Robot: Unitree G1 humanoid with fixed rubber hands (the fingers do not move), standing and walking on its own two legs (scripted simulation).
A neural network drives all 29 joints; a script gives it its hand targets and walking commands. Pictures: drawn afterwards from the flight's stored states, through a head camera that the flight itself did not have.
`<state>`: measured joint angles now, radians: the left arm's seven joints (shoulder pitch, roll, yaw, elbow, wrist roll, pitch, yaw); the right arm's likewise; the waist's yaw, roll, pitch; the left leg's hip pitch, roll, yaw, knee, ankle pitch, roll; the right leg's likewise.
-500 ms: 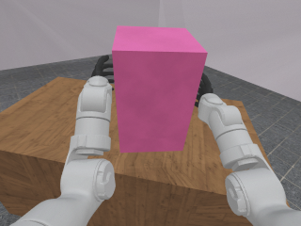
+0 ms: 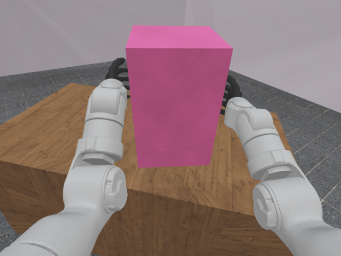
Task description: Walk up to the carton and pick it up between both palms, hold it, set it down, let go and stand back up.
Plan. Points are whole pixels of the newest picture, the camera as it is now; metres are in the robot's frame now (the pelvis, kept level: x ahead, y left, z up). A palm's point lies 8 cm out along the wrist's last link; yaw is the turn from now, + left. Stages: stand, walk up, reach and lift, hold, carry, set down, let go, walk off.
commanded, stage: hold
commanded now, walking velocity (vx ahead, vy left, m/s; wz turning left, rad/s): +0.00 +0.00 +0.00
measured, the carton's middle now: (173, 98) +0.41 +0.02 +0.24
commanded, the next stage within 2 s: none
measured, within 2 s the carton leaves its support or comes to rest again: neither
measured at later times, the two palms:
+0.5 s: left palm (116, 90) +0.38 +0.15 +0.27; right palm (234, 103) +0.37 -0.12 +0.25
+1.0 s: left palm (113, 87) +0.38 +0.16 +0.28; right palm (232, 99) +0.37 -0.12 +0.26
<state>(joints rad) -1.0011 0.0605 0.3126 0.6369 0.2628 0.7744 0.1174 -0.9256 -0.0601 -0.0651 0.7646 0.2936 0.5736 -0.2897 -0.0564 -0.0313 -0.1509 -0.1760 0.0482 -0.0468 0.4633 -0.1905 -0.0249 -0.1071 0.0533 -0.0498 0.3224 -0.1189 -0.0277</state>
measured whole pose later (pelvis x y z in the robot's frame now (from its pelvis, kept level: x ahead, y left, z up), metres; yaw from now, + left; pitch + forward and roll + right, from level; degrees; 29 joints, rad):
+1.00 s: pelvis +0.02 +0.00 +0.00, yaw +1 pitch -6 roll -2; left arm -0.94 0.03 0.34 0.51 0.28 0.83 0.11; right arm -0.91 -0.07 -0.03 0.69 0.35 0.63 -0.33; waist -0.08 -0.03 -0.15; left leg -0.14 0.04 -0.07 0.47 -0.22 -0.02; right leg -0.06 0.06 -0.04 0.31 -0.14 -0.02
